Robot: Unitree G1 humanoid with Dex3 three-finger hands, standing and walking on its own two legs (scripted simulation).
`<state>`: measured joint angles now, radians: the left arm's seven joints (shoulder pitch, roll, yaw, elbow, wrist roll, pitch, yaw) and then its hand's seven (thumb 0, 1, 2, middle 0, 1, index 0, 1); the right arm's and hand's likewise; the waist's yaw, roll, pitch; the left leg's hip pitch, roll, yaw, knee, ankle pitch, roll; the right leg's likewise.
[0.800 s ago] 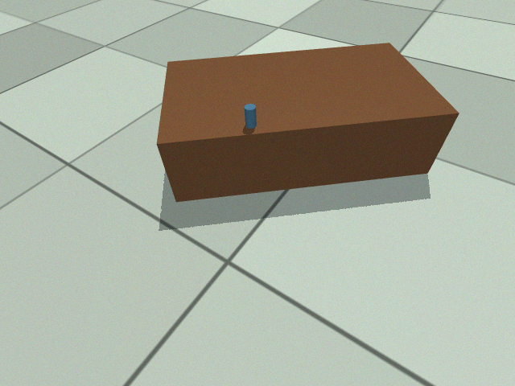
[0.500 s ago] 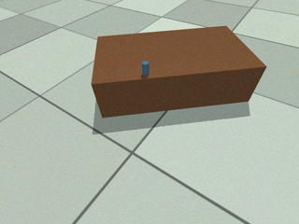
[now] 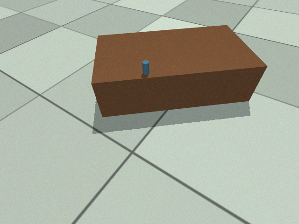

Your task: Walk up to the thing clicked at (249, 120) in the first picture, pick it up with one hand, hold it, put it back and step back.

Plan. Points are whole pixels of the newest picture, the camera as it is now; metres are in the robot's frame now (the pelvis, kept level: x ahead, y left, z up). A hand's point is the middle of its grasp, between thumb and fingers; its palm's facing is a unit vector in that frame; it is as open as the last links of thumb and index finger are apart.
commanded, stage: stand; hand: right
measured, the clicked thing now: (145, 67) +1.26 +0.05 -0.34
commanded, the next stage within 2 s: walk up in 0.32 s
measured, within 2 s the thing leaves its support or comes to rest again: neither
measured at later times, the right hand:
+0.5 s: hand out of the picture +0.11 -0.26 -0.15, palm faces -0.08 +0.93 -0.35, open 7.4 cm
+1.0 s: hand (207, 202) +0.24 -0.15 -0.15, palm faces -0.07 +0.94 -0.32, open 7.4 cm
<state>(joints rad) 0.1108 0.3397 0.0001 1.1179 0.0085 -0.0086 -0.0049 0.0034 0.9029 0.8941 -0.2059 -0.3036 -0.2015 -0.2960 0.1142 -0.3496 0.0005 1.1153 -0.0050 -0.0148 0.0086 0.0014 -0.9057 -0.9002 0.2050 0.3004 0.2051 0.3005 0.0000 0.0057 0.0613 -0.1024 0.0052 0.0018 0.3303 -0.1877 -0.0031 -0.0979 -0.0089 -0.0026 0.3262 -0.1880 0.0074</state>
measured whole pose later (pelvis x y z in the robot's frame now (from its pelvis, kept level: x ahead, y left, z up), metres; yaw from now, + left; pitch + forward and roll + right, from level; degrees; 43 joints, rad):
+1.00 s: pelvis +0.20 +0.11 -0.01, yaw +6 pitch -3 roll +1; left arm 0.21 0.42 0.06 0.94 0.02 -0.03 -0.09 0.01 0.90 0.89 -0.21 -0.30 -0.20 -0.30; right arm 0.37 -0.39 -0.06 0.90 -0.01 -0.07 0.07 0.00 -0.90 -0.90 0.21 0.30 0.21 0.30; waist -0.04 -0.02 0.08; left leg -0.05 -0.02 0.07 0.41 -0.31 0.04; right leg -0.48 -0.10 -0.02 0.69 -0.19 -0.02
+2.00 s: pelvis +0.61 +0.16 -0.03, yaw +6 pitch -4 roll +0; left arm 0.26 0.40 0.06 0.86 0.01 -0.09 -0.05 0.00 0.90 0.89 -0.21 -0.30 -0.20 -0.30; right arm 0.36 -0.43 -0.05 0.87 0.00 -0.03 0.04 0.00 -0.90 -0.90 0.21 0.30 0.21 0.30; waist -0.01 0.05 0.09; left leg -0.29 0.05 0.02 1.01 -0.48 0.03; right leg -0.36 -0.04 -0.07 0.66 -0.23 -0.03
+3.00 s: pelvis +0.80 +0.21 -0.02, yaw +5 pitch -2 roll +1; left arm 0.07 0.35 0.00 1.04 -0.01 -0.02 -0.01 0.00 0.90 0.89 -0.21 -0.30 -0.20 -0.30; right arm 0.14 -0.36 0.01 1.07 0.01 -0.02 0.02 0.00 -0.91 -0.90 0.21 0.30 0.21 0.30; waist 0.00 0.00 0.08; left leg -0.21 0.03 0.05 0.55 -0.30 -0.01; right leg -0.30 -0.05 -0.03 0.57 -0.23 0.01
